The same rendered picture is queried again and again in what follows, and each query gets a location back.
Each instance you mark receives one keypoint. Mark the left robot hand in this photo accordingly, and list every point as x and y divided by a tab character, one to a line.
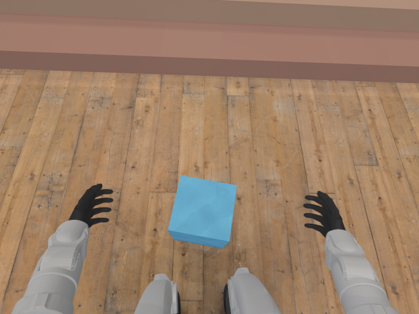
85	210

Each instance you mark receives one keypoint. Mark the robot left forearm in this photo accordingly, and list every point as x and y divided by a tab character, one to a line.
55	279

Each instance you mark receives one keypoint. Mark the right robot thigh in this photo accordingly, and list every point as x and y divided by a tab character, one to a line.
248	295

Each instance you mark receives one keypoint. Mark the right robot shin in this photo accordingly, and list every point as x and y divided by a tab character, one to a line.
239	271

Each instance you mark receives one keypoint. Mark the carton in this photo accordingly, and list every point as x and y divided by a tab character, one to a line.
202	212

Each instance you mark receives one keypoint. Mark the robot right forearm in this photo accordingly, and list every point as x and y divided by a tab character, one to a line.
358	287

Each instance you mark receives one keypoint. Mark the right robot hand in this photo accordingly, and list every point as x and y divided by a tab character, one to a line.
330	219

